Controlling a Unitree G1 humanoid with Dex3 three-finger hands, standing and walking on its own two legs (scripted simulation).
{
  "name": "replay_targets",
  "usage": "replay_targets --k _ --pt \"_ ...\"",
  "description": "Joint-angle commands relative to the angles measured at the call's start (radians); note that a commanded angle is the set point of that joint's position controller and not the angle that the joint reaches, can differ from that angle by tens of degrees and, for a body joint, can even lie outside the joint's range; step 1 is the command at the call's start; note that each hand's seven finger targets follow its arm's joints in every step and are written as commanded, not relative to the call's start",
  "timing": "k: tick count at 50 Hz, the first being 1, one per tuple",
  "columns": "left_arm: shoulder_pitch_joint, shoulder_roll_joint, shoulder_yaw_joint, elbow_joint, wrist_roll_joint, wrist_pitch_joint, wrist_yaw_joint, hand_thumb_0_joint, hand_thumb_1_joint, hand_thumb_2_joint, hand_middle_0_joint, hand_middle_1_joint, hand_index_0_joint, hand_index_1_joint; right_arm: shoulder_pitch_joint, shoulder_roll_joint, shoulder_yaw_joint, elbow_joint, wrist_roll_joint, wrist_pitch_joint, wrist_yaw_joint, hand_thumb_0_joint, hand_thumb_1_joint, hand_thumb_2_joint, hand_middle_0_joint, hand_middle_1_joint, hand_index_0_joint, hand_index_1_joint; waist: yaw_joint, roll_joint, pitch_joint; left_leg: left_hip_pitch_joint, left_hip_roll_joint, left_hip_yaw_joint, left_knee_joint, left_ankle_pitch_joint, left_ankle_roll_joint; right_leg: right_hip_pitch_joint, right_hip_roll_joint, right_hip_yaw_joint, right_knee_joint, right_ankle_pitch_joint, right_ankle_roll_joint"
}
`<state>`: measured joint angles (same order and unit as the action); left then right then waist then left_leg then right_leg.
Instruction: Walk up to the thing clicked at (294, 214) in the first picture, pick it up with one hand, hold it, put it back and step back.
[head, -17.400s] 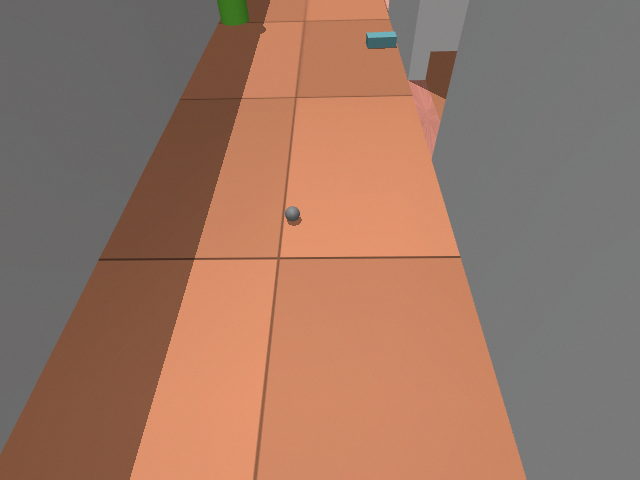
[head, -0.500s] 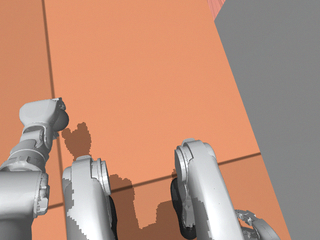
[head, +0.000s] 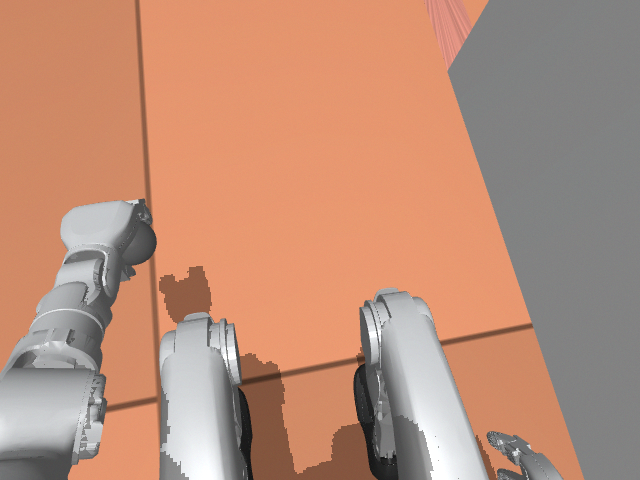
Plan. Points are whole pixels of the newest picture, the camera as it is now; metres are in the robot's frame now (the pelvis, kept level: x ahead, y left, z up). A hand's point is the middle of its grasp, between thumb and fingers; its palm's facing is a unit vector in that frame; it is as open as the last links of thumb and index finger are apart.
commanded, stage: lift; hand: left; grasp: from above
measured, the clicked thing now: (131, 242) +0.44 +0.25 -0.15
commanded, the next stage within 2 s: hold in 1.36 s
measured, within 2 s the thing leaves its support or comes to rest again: neither
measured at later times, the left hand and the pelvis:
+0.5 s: hand (29, 259) +0.37 +0.27 +0.04, palm faces -0.42 -0.10 -0.90, open 9.2 cm; pelvis +0.01 +0.00 +0.13, yaw +3 degrees
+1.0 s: hand out of the picture +0.35 +0.26 +0.21, palm faces -0.45 -0.12 -0.89, open 9.2 cm; pelvis +0.05 +0.01 +0.30, yaw +4 degrees
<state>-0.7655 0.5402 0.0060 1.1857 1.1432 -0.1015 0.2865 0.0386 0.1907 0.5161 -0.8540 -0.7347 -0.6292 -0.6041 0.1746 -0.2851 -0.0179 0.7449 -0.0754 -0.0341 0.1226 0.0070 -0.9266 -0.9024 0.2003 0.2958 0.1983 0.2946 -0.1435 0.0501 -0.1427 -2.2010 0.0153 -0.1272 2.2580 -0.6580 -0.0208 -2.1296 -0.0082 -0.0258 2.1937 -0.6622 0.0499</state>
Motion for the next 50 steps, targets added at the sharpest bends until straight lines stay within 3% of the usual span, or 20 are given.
replay_targets --k 1,9,12,15,20,21,24,26,27,35,36,37,38,39,41,42,47,50 --pt "-0.262 0.248 0.034 -0.263 -0.029 0.007 0.003 0.000 0.418 0.658 -0.788 -0.771 -0.829 -0.729 0.150 -0.211 -0.088 -0.072 0.021 0.002 -0.029 0.000 -0.918 -0.905 0.200 0.300 0.200 0.300 0.008 0.135 -0.672 0.532 -0.033 0.098 -0.326 0.075 0.047 0.384 0.039 -0.079 -0.312 0.109 -0.092" --pt "-0.150 0.207 -0.003 -0.444 -0.077 0.034 -0.057 0.000 0.395 0.661 -0.772 -0.780 -0.812 -0.740 0.119 -0.195 -0.099 -0.116 0.052 0.023 -0.065 0.000 -0.920 -0.906 0.200 0.300 0.200 0.300 0.028 0.130 -0.656 0.664 -0.025 0.070 -0.465 0.055 0.042 0.445 0.034 -0.073 -0.406 0.099 -0.089" --pt "-0.129 0.191 -0.014 -0.534 -0.091 0.047 -0.070 0.000 0.411 0.676 -0.770 -0.817 -0.815 -0.771 0.105 -0.185 -0.103 -0.128 0.064 0.030 -0.080 0.000 -0.919 -0.906 0.200 0.300 0.200 0.300 0.038 0.146 -0.691 0.749 -0.023 0.067 -0.518 0.078 0.036 0.495 0.032 -0.067 -0.447 0.122 -0.088" --pt "-0.078 0.197 -0.010 -0.571 -0.105 0.067 -0.075 0.000 0.407 0.677 -0.772 -0.807 -0.814 -0.763 0.086 -0.176 -0.100 -0.135 0.071 0.034 -0.095 0.000 -0.920 -0.906 0.200 0.300 0.200 0.300 0.039 0.126 -0.652 0.786 -0.022 0.067 -0.569 0.073 0.037 0.548 0.029 -0.058 -0.507 0.115 -0.083" --pt "0.022 0.170 -0.021 -0.620 -0.123 0.099 -0.092 0.000 0.398 0.681 -0.774 -0.800 -0.812 -0.761 0.062 -0.158 -0.099 -0.144 0.083 0.039 -0.121 0.000 -0.921 -0.907 0.200 0.300 0.200 0.300 0.052 0.095 -0.636 0.900 -0.019 0.078 -0.666 0.114 0.034 0.671 0.026 -0.044 -0.611 0.144 -0.078" --pt "-0.002 0.171 -0.031 -0.674 -0.128 0.101 -0.097 0.000 0.408 0.681 -0.774 -0.815 -0.815 -0.772 0.053 -0.154 -0.099 -0.149 0.086 0.040 -0.125 0.000 -0.921 -0.907 0.200 0.300 0.200 0.300 0.052 0.110 -0.654 0.936 -0.019 0.081 -0.693 0.123 0.033 0.705 0.028 -0.041 -0.637 0.151 -0.079" --pt "0.067 0.161 -0.033 -0.678 -0.139 0.123 -0.104 0.000 0.394 0.671 -0.776 -0.790 -0.813 -0.752 0.046 -0.140 -0.091 -0.150 0.092 0.044 -0.139 0.000 -0.921 -0.907 0.200 0.300 0.200 0.300 0.057 0.071 -0.605 0.993 -0.016 0.086 -0.762 0.136 0.033 0.795 0.028 -0.034 -0.717 0.159 -0.073" --pt "0.076 0.131 -0.059 -0.710 -0.145 0.132 -0.111 0.000 0.399 0.684 -0.781 -0.806 -0.817 -0.770 0.041 -0.126 -0.090 -0.150 0.095 0.045 -0.147 0.000 -0.924 -0.908 0.200 0.300 0.200 0.300 0.048 0.071 -0.594 1.034 -0.018 0.104 -0.797 0.148 0.035 0.855 0.033 -0.023 -0.777 0.171 -0.071" --pt "0.087 0.151 -0.047 -0.718 -0.146 0.135 -0.114 0.000 0.386 0.683 -0.767 -0.815 -0.805 -0.777 0.040 -0.125 -0.086 -0.150 0.098 0.045 -0.152 0.000 -0.924 -0.908 0.200 0.300 0.200 0.300 0.053 0.061 -0.590 1.059 -0.018 0.099 -0.827 0.146 0.035 0.894 0.034 -0.021 -0.800 0.164 -0.071" --pt "0.165 0.096 -0.079 -0.660 -0.159 0.156 -0.124 0.000 0.377 0.683 -0.785 -0.761 -0.811 -0.736 0.019 -0.111 -0.068 -0.132 0.111 0.035 -0.181 0.000 -0.920 -0.907 0.200 0.300 0.200 0.300 0.062 0.030 -0.383 1.215 -0.003 0.072 -1.058 0.094 0.025 1.037 0.036 -0.005 -0.991 0.124 -0.069" --pt "0.170 0.075 -0.101 -0.646 -0.159 0.157 -0.127 0.000 0.377 0.678 -0.787 -0.756 -0.813 -0.732 0.023 -0.109 -0.066 -0.131 0.112 0.033 -0.183 0.000 -0.920 -0.908 0.200 0.300 0.200 0.300 0.061 0.032 -0.370 1.244 -0.003 0.074 -1.082 0.109 0.024 1.057 0.036 -0.005 -1.012 0.138 -0.071" --pt "0.156 0.076 -0.103 -0.675 -0.161 0.154 -0.128 0.000 0.375 0.683 -0.776 -0.777 -0.805 -0.748 0.025 -0.105 -0.066 -0.134 0.114 0.030 -0.186 0.000 -0.920 -0.908 0.200 0.300 0.200 0.300 0.066 0.042 -0.386 1.272 -0.005 0.084 -1.094 0.138 0.024 1.094 0.037 0.001 -1.037 0.160 -0.072" --pt "0.199 0.082 -0.090 -0.616 -0.155 0.159 -0.126 0.000 0.364 0.682 -0.770 -0.780 -0.799 -0.753 0.035 -0.108 -0.065 -0.128 0.114 0.027 -0.188 0.000 -0.922 -0.909 0.200 0.300 0.200 0.300 0.067 0.017 -0.363 1.281 -0.003 0.082 -1.111 0.160 0.024 1.118 0.037 0.000 -1.055 0.178 -0.070" --pt "0.175 0.079 -0.096 -0.673 -0.162 0.154 -0.126 0.000 0.360 0.678 -0.768 -0.771 -0.795 -0.745 0.036 -0.107 -0.066 -0.132 0.115 0.024 -0.188 0.000 -0.920 -0.908 0.200 0.300 0.200 0.300 0.076 0.032 -0.386 1.320 -0.002 0.085 -1.134 0.186 0.023 1.156 0.037 0.002 -1.074 0.203 -0.071" --pt "0.177 0.042 -0.121 -0.624 -0.158 0.156 -0.123 0.000 0.351 0.700 -0.758 -0.792 -0.785 -0.765 0.045 -0.100 -0.061 -0.126 0.114 0.018 -0.191 0.000 -0.919 -0.909 0.200 0.300 0.200 0.300 0.062 0.034 -0.358 1.365 0.000 0.083 -1.175 0.217 0.021 1.188 0.040 0.001 -1.113 0.236 -0.070" --pt "0.152 0.069 -0.101 -0.654 -0.160 0.150 -0.117 0.000 0.352 0.713 -0.764 -0.783 -0.786 -0.762 0.048 -0.103 -0.065 -0.120 0.113 0.014 -0.192 0.000 -0.918 -0.909 0.200 0.300 0.200 0.300 0.076 0.042 -0.367 1.390 0.001 0.081 -1.195 0.230 0.020 1.218 0.039 0.004 -1.131 0.250 -0.069" --pt "0.165 0.031 -0.122 -0.578 -0.154 0.150 -0.099 0.000 0.414 0.725 -0.813 -0.777 -0.835 -0.756 0.065 -0.102 -0.062 -0.113 0.107 0.007 -0.190 0.000 -0.913 -0.907 0.200 0.300 0.200 0.300 0.074 0.017 -0.303 1.492 0.001 0.080 -1.305 0.263 0.017 1.308 0.041 -0.003 -1.230 0.287 -0.065" --pt "0.160 0.037 -0.122 -0.568 -0.144 0.150 -0.092 0.000 0.421 0.750 -0.829 -0.783 -0.848 -0.767 0.084 -0.104 -0.066 -0.105 0.108 0.007 -0.188 0.000 -0.916 -0.909 0.200 0.300 0.200 0.300 0.074 0.007 -0.314 1.557 -0.010 0.110 -1.330 0.371 0.020 1.401 0.038 0.007 -1.289 0.377 -0.064"
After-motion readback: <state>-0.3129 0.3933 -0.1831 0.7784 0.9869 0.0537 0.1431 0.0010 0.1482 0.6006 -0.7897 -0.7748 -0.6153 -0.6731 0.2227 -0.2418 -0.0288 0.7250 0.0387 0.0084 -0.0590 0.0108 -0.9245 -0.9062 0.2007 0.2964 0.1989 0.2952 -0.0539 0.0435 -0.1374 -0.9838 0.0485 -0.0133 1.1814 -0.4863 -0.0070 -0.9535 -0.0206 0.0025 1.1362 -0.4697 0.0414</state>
